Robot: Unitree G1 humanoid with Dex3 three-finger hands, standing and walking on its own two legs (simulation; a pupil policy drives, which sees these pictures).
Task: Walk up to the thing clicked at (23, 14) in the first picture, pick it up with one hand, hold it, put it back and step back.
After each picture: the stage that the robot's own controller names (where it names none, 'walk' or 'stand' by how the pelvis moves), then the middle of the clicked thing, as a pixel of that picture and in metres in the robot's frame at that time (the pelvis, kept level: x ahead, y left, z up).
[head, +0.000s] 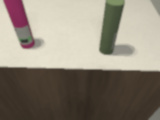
stand; (20, 23) +0.62 +0.29 +0.09
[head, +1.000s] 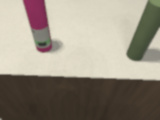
walk; (39, 24) +0.54 +0.18 +0.11
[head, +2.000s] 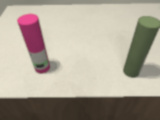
stand; (36, 47) +0.48 +0.20 +0.09
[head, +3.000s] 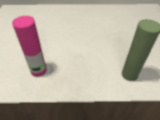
stand; (32, 50) +0.46 +0.20 +0.08
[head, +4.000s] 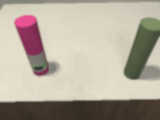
stand; (34, 49) +0.46 +0.20 +0.08
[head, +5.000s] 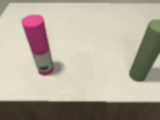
stand; (40, 48) +0.46 +0.18 +0.08
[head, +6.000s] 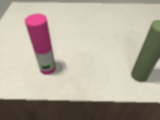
stand; (42, 48) +0.47 +0.17 +0.08
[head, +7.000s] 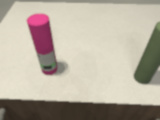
rise first; (44, 48) +0.46 +0.17 +0.09
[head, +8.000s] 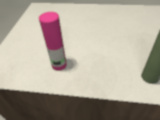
go down; (54, 44) +0.49 +0.16 +0.09
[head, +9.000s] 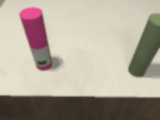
go down; (38, 43) +0.49 +0.16 +0.09
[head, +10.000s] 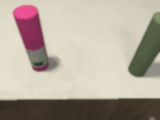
go down; (34, 43) +0.47 +0.15 +0.10
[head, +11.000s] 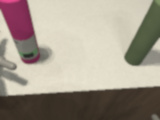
close in; (22, 32) +0.47 +0.16 +0.13
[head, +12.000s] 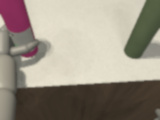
close; (18, 24) +0.49 +0.17 +0.14
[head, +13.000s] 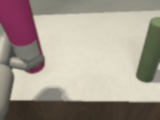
lift; (23, 35) +0.33 +0.15 +0.29
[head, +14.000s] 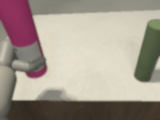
hold; (24, 38) +0.34 +0.16 +0.27
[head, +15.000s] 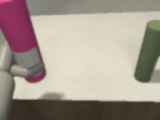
hold; (23, 43) +0.32 +0.16 +0.26
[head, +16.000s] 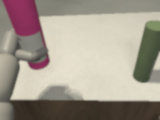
crouch; (28, 29) +0.36 +0.15 +0.28
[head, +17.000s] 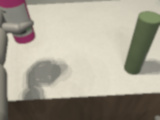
lower; (12, 1) +0.47 +0.17 +0.29
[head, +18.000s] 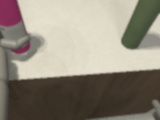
lower; (9, 18) +0.50 +0.17 +0.15
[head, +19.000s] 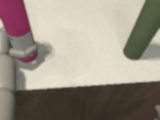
lower; (18, 28) +0.47 +0.16 +0.14
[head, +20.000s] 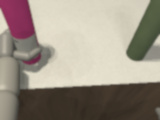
lower; (23, 31) +0.46 +0.16 +0.14
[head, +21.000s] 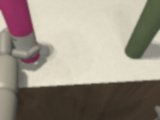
lower; (21, 29) +0.47 +0.16 +0.14
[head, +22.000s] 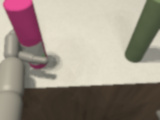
open; (30, 38) +0.45 +0.15 +0.13
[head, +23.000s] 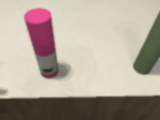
sink last; (44, 48) +0.43 +0.13 +0.12
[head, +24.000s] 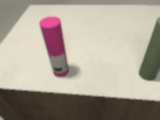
stand; (56, 50) +0.46 +0.14 +0.10
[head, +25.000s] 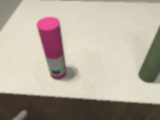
stand; (54, 52) +0.44 +0.13 +0.09
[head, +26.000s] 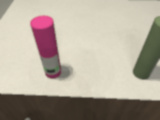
stand; (48, 51) +0.44 +0.15 +0.09
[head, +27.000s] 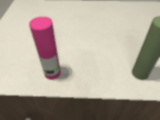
stand; (47, 52) +0.44 +0.15 +0.09
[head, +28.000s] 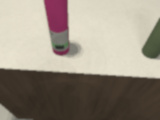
walk; (58, 25) +0.50 +0.10 +0.11
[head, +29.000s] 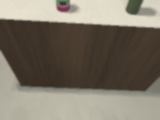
walk; out of the picture +0.78 +0.13 +0.10
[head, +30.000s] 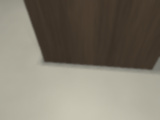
stand; out of the picture +1.14 +0.08 +0.11
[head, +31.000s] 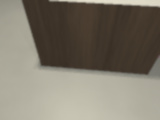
stand; out of the picture +1.12 +0.06 +0.10
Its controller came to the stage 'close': yes
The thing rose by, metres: 0.20
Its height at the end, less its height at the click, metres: +0.00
